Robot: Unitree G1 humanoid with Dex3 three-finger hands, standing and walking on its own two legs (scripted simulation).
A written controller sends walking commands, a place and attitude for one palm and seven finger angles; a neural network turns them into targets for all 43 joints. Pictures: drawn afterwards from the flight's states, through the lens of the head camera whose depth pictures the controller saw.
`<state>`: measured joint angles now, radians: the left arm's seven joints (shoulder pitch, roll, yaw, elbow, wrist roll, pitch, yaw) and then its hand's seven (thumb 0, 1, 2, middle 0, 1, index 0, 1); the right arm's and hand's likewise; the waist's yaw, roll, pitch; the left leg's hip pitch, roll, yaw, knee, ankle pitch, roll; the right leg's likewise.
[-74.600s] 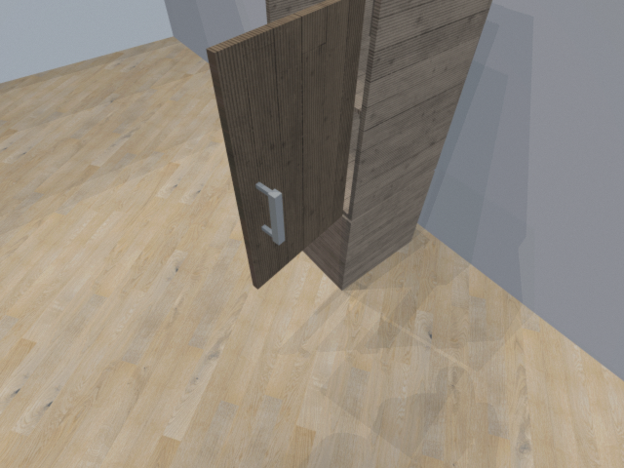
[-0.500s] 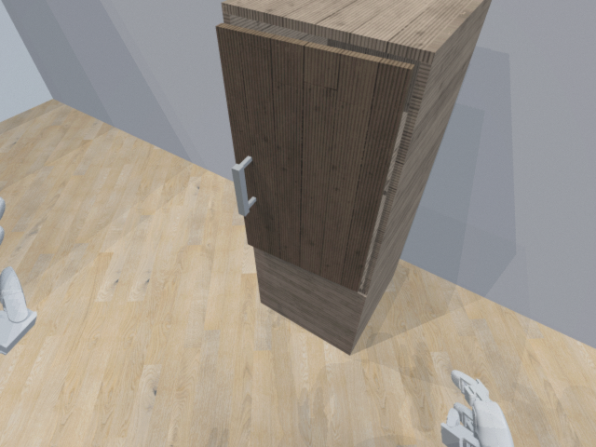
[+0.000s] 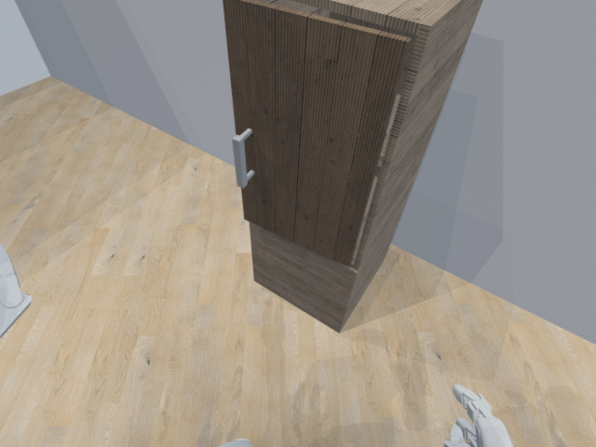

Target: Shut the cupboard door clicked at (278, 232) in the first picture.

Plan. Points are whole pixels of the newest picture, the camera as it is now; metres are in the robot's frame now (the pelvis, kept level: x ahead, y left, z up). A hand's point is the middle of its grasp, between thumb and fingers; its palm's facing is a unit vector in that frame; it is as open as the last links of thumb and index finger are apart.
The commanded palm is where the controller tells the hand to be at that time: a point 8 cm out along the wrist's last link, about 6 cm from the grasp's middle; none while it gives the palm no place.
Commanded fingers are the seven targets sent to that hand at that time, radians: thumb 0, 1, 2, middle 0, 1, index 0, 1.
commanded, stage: step back with the hand held close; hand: left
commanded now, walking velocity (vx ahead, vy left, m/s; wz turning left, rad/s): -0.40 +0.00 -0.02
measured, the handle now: (244, 158) +0.74 +0.16 -0.07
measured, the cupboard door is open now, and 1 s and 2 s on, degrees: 5 5 5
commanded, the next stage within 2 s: stop stepping back and stand still in 0.38 s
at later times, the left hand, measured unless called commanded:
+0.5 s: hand out of the picture +0.09 +0.28 +0.19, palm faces +0.58 -0.72 -0.37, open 7.4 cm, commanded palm +0.01 +0.31 +0.19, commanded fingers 0.00 0.90 0.90 -0.20 -0.30 -0.20 -0.30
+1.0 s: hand out of the picture +0.03 +0.26 +0.19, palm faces +0.43 -0.79 -0.45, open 7.4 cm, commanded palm -0.04 +0.30 +0.19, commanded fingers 0.00 0.90 0.90 -0.20 -0.30 -0.20 -0.30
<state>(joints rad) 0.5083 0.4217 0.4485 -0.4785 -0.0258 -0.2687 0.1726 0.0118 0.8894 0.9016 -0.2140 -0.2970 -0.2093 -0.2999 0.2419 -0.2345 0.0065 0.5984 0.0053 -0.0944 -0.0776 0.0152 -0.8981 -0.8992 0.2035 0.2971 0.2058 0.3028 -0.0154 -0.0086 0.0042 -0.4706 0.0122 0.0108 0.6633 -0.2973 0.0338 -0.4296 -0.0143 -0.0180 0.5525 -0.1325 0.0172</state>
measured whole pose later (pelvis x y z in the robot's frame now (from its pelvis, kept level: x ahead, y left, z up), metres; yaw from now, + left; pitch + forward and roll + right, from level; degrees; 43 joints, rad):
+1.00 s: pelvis -0.17 +0.00 +0.01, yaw +0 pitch -1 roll -1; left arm 0.58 0.45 0.45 -0.52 -0.05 -0.17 0.17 0.01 0.89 0.90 -0.21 -0.30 -0.21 -0.30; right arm 0.30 -0.20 0.01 0.62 -0.02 -0.10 -0.08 0.01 -0.90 -0.90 0.20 0.30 0.20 0.30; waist -0.06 -0.02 -0.04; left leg -0.45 0.02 0.06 0.56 -0.31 -0.01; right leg -0.21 0.05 -0.04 0.51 -0.33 -0.07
